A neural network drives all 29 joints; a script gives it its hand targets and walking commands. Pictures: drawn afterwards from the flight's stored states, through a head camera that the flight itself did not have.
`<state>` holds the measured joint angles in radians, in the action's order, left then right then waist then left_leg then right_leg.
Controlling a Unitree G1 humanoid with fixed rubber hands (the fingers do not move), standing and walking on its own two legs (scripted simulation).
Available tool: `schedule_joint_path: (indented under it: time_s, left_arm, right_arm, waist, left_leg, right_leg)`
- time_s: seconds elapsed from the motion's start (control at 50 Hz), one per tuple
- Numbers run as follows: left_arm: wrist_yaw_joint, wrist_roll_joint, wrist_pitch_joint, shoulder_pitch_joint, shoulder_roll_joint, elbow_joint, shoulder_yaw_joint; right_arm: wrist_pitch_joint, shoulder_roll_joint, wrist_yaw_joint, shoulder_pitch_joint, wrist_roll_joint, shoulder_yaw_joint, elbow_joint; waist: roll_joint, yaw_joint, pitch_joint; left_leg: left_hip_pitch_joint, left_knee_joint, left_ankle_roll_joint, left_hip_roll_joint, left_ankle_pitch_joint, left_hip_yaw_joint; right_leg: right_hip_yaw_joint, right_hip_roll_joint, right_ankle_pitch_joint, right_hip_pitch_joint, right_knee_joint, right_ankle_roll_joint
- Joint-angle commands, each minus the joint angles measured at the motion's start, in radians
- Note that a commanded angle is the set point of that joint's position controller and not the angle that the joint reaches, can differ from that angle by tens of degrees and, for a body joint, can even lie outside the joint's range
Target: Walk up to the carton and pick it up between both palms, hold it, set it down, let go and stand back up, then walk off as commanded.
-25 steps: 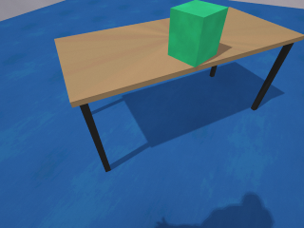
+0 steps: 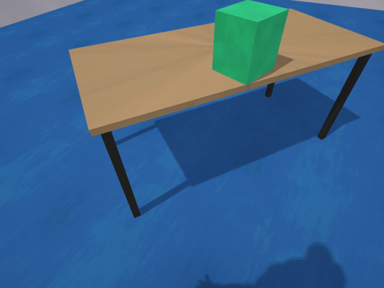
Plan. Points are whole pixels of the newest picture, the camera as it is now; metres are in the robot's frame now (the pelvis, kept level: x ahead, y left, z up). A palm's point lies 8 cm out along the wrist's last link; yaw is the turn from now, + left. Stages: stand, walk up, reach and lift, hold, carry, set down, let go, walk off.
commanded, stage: stand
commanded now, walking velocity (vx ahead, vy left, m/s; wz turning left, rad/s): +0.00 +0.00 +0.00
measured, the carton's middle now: (247, 42) +1.06 -0.21 +0.07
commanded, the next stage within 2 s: walk up in 0.56 s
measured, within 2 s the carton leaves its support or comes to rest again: neither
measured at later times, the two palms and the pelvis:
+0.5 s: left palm out of the picture +0.07 +0.29 -0.11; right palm out of the picture +0.07 -0.26 -0.12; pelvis +0.00 +0.00 +0.00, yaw +0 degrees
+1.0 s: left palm out of the picture +0.10 +0.29 -0.10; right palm out of the picture +0.06 -0.34 -0.12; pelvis +0.02 -0.04 -0.01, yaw +1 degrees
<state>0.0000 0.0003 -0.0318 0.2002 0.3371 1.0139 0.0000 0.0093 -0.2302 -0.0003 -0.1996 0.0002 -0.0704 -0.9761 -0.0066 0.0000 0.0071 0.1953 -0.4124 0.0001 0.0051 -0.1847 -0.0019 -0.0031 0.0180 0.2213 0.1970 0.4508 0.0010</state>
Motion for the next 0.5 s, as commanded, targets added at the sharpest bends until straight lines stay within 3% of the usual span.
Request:
schedule_joint_path:
  time_s: [0.0,0.02,0.04,0.06,0.08,0.1,0.16,0.18,0.2,0.22,0.24,0.28,0.3,0.32,0.34,0.36,0.38,0.4,0.44,0.46,0.48]
  left_arm:
    - [-0.007,0.012,-0.019,-0.081,0.195,-0.020,-0.058]
    - [-0.006,0.017,-0.025,-0.061,0.208,-0.019,-0.049]
    - [-0.004,0.017,-0.026,-0.060,0.214,-0.011,-0.053]
    - [-0.007,0.021,-0.024,-0.067,0.220,-0.011,-0.054]
    - [-0.006,0.028,-0.024,-0.088,0.229,-0.021,-0.056]
    - [-0.007,0.020,-0.023,-0.060,0.223,-0.016,-0.060]
    - [-0.006,0.019,-0.024,-0.070,0.235,-0.016,-0.059]
    - [-0.008,0.016,-0.023,-0.066,0.213,-0.017,-0.063]
    - [-0.012,0.011,-0.025,-0.057,0.201,-0.009,-0.052]
    - [-0.010,0.026,-0.021,-0.069,0.198,-0.012,-0.053]
    - [-0.009,0.018,-0.021,-0.067,0.227,-0.016,-0.059]
    - [-0.002,0.021,-0.015,-0.050,0.225,-0.005,-0.061]
    - [-0.002,0.026,-0.027,-0.056,0.226,-0.013,-0.060]
    - [-0.003,0.027,-0.019,-0.095,0.210,-0.018,-0.052]
    - [-0.004,0.023,-0.021,-0.058,0.221,-0.008,-0.057]
    - [-0.008,0.014,-0.020,-0.034,0.200,-0.011,-0.057]
    - [-0.006,0.020,-0.022,-0.063,0.206,-0.009,-0.052]
    - [-0.003,0.015,-0.022,-0.045,0.197,-0.008,-0.058]
    - [-0.004,0.018,-0.024,-0.061,0.199,-0.011,-0.055]
    - [-0.001,0.024,-0.026,-0.060,0.192,-0.023,-0.052]
    - [-0.002,0.021,-0.024,-0.062,0.196,-0.019,-0.045]
  right_arm:
    - [0.034,-0.260,-0.004,0.061,0.008,-0.011,0.018]
    - [0.038,-0.263,-0.003,0.057,0.009,-0.017,0.007]
    - [0.041,-0.265,-0.004,0.053,0.019,-0.015,0.011]
    - [0.035,-0.282,-0.003,0.102,0.018,-0.020,0.017]
    - [0.036,-0.265,-0.002,0.099,0.014,-0.017,0.030]
    - [0.035,-0.269,-0.003,0.090,0.016,-0.020,0.023]
    - [0.036,-0.286,0.000,0.078,0.010,-0.019,0.010]
    - [0.032,-0.306,-0.002,0.056,0.017,-0.027,0.000]
    - [0.028,-0.294,-0.001,0.044,0.016,-0.024,0.001]
    - [0.029,-0.296,-0.005,0.053,0.029,-0.029,0.006]
    - [0.028,-0.287,-0.003,0.044,0.017,-0.026,0.005]
    - [0.034,-0.296,-0.004,0.094,0.025,-0.023,0.015]
    - [0.032,-0.269,-0.003,0.086,0.018,-0.016,0.013]
    - [0.030,-0.297,-0.001,0.071,0.014,-0.027,0.018]
    - [0.028,-0.298,-0.004,0.072,0.010,-0.030,0.006]
    - [0.034,-0.288,-0.004,0.054,0.016,-0.024,0.003]
    - [0.032,-0.294,-0.005,0.066,0.017,-0.023,0.004]
    - [0.034,-0.276,-0.003,0.081,0.015,-0.020,0.029]
    - [0.037,-0.273,-0.001,0.065,0.017,-0.020,0.013]
    - [0.034,-0.287,-0.006,0.053,0.019,-0.020,0.004]
    - [0.033,-0.298,-0.012,0.071,0.023,-0.024,0.007]
  waist:
    - [0.035,0.015,-0.016]
    - [0.011,0.005,-0.039]
    - [0.060,-0.008,0.018]
    - [0.065,0.003,0.008]
    - [0.019,0.004,-0.018]
    - [0.047,-0.004,-0.003]
    - [0.018,0.007,0.011]
    - [0.056,-0.011,0.003]
    - [0.074,-0.006,-0.009]
    - [0.021,0.008,0.012]
    - [0.009,0.009,0.016]
    - [0.035,-0.014,0.004]
    - [0.055,-0.013,-0.016]
    - [0.042,0.011,0.007]
    - [0.038,0.009,-0.048]
    - [0.077,-0.008,0.016]
    - [0.041,0.013,0.027]
    - [0.044,-0.014,-0.014]
    - [0.032,0.002,-0.003]
    - [0.032,-0.011,-0.046]
    - [0.036,-0.005,-0.016]
  left_leg:
    - [-0.007,0.098,-0.029,-0.119,0.052,-0.115]
    - [-0.039,0.098,-0.026,-0.121,0.050,-0.115]
    - [0.003,0.086,-0.032,-0.116,0.018,-0.107]
    - [-0.005,0.098,-0.031,-0.115,0.004,-0.122]
    - [-0.008,0.095,-0.035,-0.116,0.007,-0.125]
    - [-0.021,0.085,-0.030,-0.109,0.015,-0.107]
    - [-0.023,0.108,-0.033,-0.115,0.008,-0.126]
    - [-0.017,0.100,-0.035,-0.112,-0.012,-0.117]
    - [-0.027,0.100,-0.043,-0.117,0.008,-0.110]
    - [-0.045,0.088,-0.032,-0.109,0.009,-0.112]
    - [-0.032,0.103,-0.029,-0.122,0.040,-0.108]
    - [-0.024,0.094,-0.031,-0.113,0.002,-0.114]
    - [-0.013,0.086,-0.031,-0.113,0.010,-0.105]
    - [0.002,0.092,-0.025,-0.107,0.006,-0.106]
    - [-0.056,0.098,-0.028,-0.115,0.024,-0.123]
    - [-0.018,0.101,-0.026,-0.111,0.015,-0.102]
    - [-0.016,0.095,-0.032,-0.113,0.023,-0.121]
    - [-0.018,0.084,-0.034,-0.122,0.024,-0.104]
    - [-0.006,0.099,-0.024,-0.114,0.016,-0.112]
    - [-0.027,0.092,-0.030,-0.114,0.027,-0.095]
    - [-0.045,0.085,-0.030,-0.109,0.026,-0.100]
  right_leg:
    - [0.097,0.118,-0.083,-0.035,-0.144,0.029]
    - [0.109,0.124,-0.052,-0.034,-0.150,0.036]
    - [0.119,0.122,-0.040,-0.034,-0.163,0.035]
    - [0.109,0.121,-0.070,-0.025,-0.163,0.035]
    - [0.103,0.112,-0.074,-0.050,-0.149,0.031]
    - [0.116,0.124,-0.093,-0.030,-0.170,0.029]
    - [0.103,0.115,-0.062,-0.017,-0.159,0.030]
    - [0.112,0.110,-0.044,-0.041,-0.148,0.026]
    - [0.129,0.129,-0.052,-0.041,-0.157,0.035]
    - [0.107,0.108,-0.042,0.000,-0.157,0.030]
    - [0.110,0.111,-0.027,-0.008,-0.156,0.027]
    - [0.101,0.109,-0.034,-0.011,-0.160,0.029]
    - [0.114,0.117,-0.025,-0.042,-0.167,0.030]
    - [0.110,0.116,-0.048,-0.037,-0.164,0.031]
    - [0.098,0.114,-0.042,-0.040,-0.150,0.025]
    - [0.108,0.112,-0.058,-0.030,-0.160,0.025]
    - [0.106,0.111,-0.052,-0.013,-0.155,0.033]
    - [0.109,0.122,-0.043,-0.026,-0.164,0.030]
    - [0.101,0.108,-0.045,-0.036,-0.149,0.022]
    - [0.104,0.118,-0.075,-0.049,-0.156,0.023]
    - [0.129,0.125,-0.017,-0.009,-0.165,0.027]
